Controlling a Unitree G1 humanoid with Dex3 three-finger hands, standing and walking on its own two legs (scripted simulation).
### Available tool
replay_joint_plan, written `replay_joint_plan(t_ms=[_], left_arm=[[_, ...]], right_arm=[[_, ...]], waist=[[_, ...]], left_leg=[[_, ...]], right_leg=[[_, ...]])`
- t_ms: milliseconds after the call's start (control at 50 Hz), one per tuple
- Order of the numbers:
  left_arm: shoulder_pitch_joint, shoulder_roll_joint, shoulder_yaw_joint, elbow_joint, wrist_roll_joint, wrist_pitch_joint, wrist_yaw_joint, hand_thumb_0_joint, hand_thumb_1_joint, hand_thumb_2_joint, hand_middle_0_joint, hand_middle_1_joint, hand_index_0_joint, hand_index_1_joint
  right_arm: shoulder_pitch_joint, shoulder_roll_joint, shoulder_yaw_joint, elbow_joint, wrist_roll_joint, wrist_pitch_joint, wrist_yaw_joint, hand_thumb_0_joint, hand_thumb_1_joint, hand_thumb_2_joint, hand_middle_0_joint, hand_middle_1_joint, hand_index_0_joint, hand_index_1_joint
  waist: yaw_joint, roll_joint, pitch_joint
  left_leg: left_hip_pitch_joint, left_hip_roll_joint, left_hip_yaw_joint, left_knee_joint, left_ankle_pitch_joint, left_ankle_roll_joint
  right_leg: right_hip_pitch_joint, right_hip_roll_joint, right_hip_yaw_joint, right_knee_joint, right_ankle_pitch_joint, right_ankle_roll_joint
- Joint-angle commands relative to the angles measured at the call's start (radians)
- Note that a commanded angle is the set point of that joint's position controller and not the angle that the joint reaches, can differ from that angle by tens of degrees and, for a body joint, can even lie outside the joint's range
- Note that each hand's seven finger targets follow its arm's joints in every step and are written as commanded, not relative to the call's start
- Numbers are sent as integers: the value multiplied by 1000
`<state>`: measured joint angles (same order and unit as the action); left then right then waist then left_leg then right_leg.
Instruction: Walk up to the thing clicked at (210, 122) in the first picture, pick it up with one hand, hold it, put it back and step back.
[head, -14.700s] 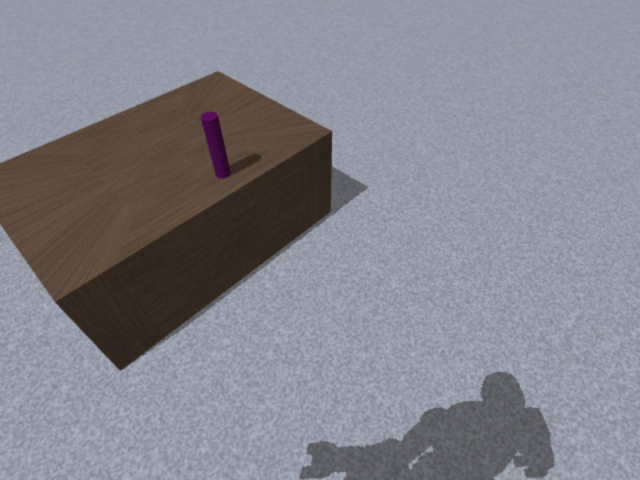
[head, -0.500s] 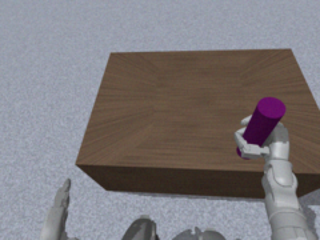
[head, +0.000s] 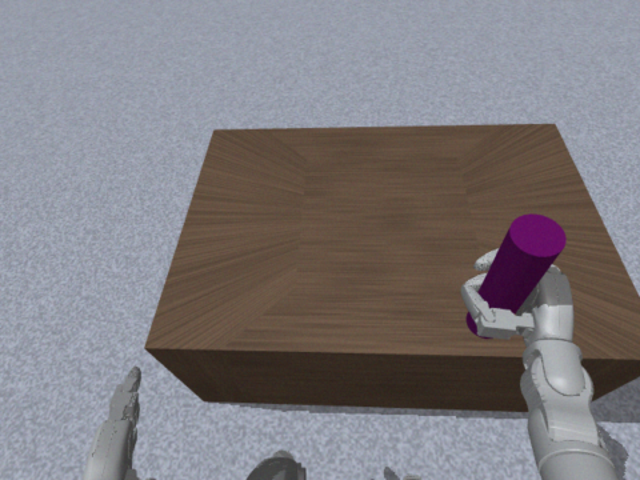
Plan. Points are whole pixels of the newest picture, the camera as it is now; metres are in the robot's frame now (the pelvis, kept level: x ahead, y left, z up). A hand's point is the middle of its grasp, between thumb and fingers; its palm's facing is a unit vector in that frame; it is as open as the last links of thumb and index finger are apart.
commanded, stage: lift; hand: right
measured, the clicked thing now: (505, 286) +0.35 -0.18 +0.05
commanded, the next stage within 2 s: hold in 0.02 s
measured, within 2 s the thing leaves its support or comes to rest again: neither
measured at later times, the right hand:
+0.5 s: hand (501, 295) +0.33 -0.17 +0.05, palm faces +0.10 +0.99 -0.02, open 6.6 cm
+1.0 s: hand (499, 293) +0.33 -0.17 +0.06, palm faces +0.10 +1.00 -0.01, open 6.6 cm
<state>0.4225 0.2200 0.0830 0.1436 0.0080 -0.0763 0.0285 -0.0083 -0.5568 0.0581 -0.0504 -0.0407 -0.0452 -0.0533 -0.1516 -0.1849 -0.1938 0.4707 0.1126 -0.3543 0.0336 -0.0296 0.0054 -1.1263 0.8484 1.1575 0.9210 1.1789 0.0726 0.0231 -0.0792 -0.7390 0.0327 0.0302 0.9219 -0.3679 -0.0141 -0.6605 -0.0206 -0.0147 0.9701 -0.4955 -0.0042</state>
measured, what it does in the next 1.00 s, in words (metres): stands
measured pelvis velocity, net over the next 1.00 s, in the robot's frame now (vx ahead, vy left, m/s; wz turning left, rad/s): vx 0.01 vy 0.00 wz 0.00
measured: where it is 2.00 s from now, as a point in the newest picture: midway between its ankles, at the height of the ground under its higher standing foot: outside the picture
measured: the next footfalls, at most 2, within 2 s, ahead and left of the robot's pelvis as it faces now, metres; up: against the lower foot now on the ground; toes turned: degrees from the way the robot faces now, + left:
none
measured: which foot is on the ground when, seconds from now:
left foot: down 0.00-1.00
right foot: down 0.00-1.00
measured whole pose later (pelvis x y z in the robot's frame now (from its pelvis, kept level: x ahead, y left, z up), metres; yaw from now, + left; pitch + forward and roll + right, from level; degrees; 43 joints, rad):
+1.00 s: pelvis +0.01 +0.00 +0.02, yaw +0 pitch +7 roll +1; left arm 0.36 0.21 0.07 0.29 -0.01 -0.09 0.05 -0.01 -0.54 0.06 -0.05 -0.05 -0.06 -0.06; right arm -0.08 -0.18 -0.16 0.40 0.14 -0.31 0.04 -0.03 0.01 -1.13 0.85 1.16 0.92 1.18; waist 0.05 0.02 -0.05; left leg -0.57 0.03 0.03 0.78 -0.33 -0.01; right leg -0.49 -0.02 -0.02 0.82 -0.44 0.00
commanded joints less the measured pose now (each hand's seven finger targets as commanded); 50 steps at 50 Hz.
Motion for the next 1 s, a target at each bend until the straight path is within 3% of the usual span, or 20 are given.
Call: replay_joint_plan(t_ms=[0, 80, 100, 180, 240, 280, 340, 380, 400, 480, 500, 520, 620, 640, 760, 780, 880, 900, 920, 980], left_arm=[[16, 111, 54, -128, -2, -56, 16, 0, -571, 56, -48, -49, -42, -55], [-13, 172, 116, -156, -6, -56, 28, 0, -572, 55, -50, -49, -44, -55], [2, 128, 72, -130, -7, -53, 20, 0, -568, 54, -48, -49, -43, -54], [-46, 154, 96, -130, -8, -60, 23, 0, -570, 56, -48, -47, -40, -55], [-55, 123, 76, -111, -14, -65, 21, 0, -567, 55, -49, -48, -42, -55], [-65, 153, 93, -124, -13, -64, 25, 0, -565, 54, -50, -49, -44, -55], [-50, 133, 68, -103, -16, -63, 24, 0, -567, 59, -49, -53, -44, -58], [-61, 155, 96, -82, -17, -62, 34, 0, -566, 58, -50, -51, -44, -57], [-63, 117, 61, -49, -16, -61, 28, 0, -562, 56, -50, -53, -46, -57], [-71, 136, 70, -85, -16, -67, 33, 0, -557, 51, -51, -54, -50, -56], [-74, 149, 74, -103, -15, -67, 35, 0, -557, 51, -51, -54, -49, -56], [-29, 93, 36, -15, -14, -60, 31, 0, -561, 55, -51, -56, -49, -59], [-97, 173, 110, -55, -20, -70, 43, 0, -551, 48, -52, -57, -52, -56], [-81, 144, 80, -32, -18, -70, 39, 0, -556, 51, -52, -56, -51, -57], [-95, 149, 85, -29, -24, -69, 39, 0, -550, 47, -49, -54, -51, -53], [-88, 118, 57, -12, -21, -69, 34, 0, -548, 47, -49, -55, -50, -53], [-94, 121, 46, -34, -17, -72, 33, 0, -559, 54, -51, -54, -49, -55], [-71, 77, 14, 19, -19, -67, 25, 0, -552, 50, -51, -58, -53, -56], [-79, 129, 67, 3, -20, -69, 32, 0, -554, 51, -51, -57, -53, -56], [-99, 107, 50, 4, -18, -69, 33, 0, -556, 51, -54, -59, -55, -58]], right_arm=[[-341, -116, -15, -328, 26, -106, -2, 0, -540, -1314, 1364, 1426, 1382, 1426], [-350, -146, -36, -333, 27, -97, -4, 0, -544, -1317, 1361, 1425, 1380, 1425], [-322, -134, -28, -315, 29, -93, -4, 0, -538, -1315, 1363, 1427, 1382, 1427], [-314, -145, -44, -317, 33, -84, -2, 0, -506, -1306, 1353, 1419, 1373, 1419], [-293, -121, -23, -314, 37, -83, 6, 0, -534, -1293, 1351, 1404, 1367, 1404], [-319, -139, -26, -392, 40, -88, 5, 0, -528, -1293, 1342, 1401, 1360, 1401], [-253, -120, -12, -352, 44, -72, 6, 0, -523, -1296, 1343, 1403, 1361, 1403], [-296, -147, -38, -357, 46, -71, -4, 0, -534, -1315, 1358, 1422, 1376, 1422], [-273, -113, -3, -350, 46, -70, 0, 0, -524, -1312, 1353, 1419, 1372, 1419], [-290, -130, -7, -398, 40, -68, -2, 0, -513, -1324, 1357, 1431, 1380, 1431], [-273, -159, -40, -375, 40, -63, -3, 0, -530, -1327, 1364, 1434, 1385, 1434], [-289, -117, 1, -389, 44, -64, 2, 0, -538, -1331, 1368, 1437, 1389, 1437], [-314, -148, -26, -380, 50, -51, -3, 0, -542, -1327, 1366, 1433, 1386, 1433], [-311, -128, -8, -394, 51, -50, -2, 0, -541, -1331, 1368, 1436, 1388, 1436], [-258, -137, -31, -313, 50, -46, 5, 0, -506, -1327, 1365, 1438, 1388, 1438], [-273, -122, -18, -303, 49, -49, 9, 0, -499, -1342, 1378, 1457, 1403, 1457], [-236, -132, -18, -360, 51, -69, 9, 0, -526, -1323, 1364, 1431, 1385, 1431], [-243, -124, -13, -371, 55, -73, 8, 0, -526, -1324, 1363, 1431, 1385, 1431], [-252, -146, -32, -350, 55, -70, 5, 0, -537, -1322, 1364, 1429, 1385, 1429], [-276, -148, -36, -391, 55, -80, -4, 0, -524, -1347, 1369, 1450, 1394, 1450]], waist=[[-15, -79, -312], [1, -71, -353], [-18, -70, -298], [-13, -60, -287], [-15, -33, -261], [-23, -53, -346], [-24, -32, -302], [-14, -46, -291], [-23, -52, -226], [-16, -65, -306], [-16, -51, -332], [-21, -84, -277], [-6, -31, -252], [-17, -40, -251], [-20, -5, -253], [-24, -37, -230], [-39, -59, -315], [-51, -78, -251], [-27, -67, -274], [-27, -55, -243]], left_leg=[[245, -23, 0, -99, 243, 13], [268, -25, 2, -112, 253, 13], [273, -21, 1, -123, 247, 12], [264, -21, 3, -134, 216, 12], [267, -23, 6, -147, 185, 9], [313, -20, 1, -145, 233, 10], [310, -22, 3, -153, 246, 9], [296, -22, 3, -162, 227, 10], [280, -23, 9, -164, 196, 12], [308, -26, 9, -164, 239, 13], [333, -25, 10, -168, 275, 9], [324, -21, 6, -170, 285, 12], [318, -21, 4, -207, 199, 7], [326, -20, 2, -209, 201, 8], [347, -21, 6, -211, 253, 7], [337, -19, 4, -212, 247, 7], [407, -21, 5, -195, 343, 13], [382, -17, 0, -201, 322, 14], [379, -20, 0, -202, 327, 12], [377, -18, -6, -223, 272, 8]], right_leg=[[114, 17, 20, -170, 313, 12], [167, 12, 25, -186, 333, 13], [142, 17, 18, -189, 321, 11], [136, 15, 20, -202, 277, 7], [122, 14, 22, -212, 241, 4], [175, 15, 21, -213, 289, 7], [164, 16, 20, -218, 305, 6], [178, 13, 21, -229, 287, 6], [150, 12, 28, -244, 265, 9], [216, 5, 35, -249, 340, 16], [231, 8, 30, -242, 375, 15], [211, 14, 19, -238, 379, 14], [207, 13, 21, -274, 247, 2], [202, 15, 19, -274, 246, 2], [209, 14, 19, -273, 307, 3], [196, 16, 15, -273, 305, 5], [248, 17, 16, -267, 424, 17], [218, 21, 11, -269, 395, 14], [237, 18, 13, -269, 403, 14], [220, 19, 9, -278, 315, 4]])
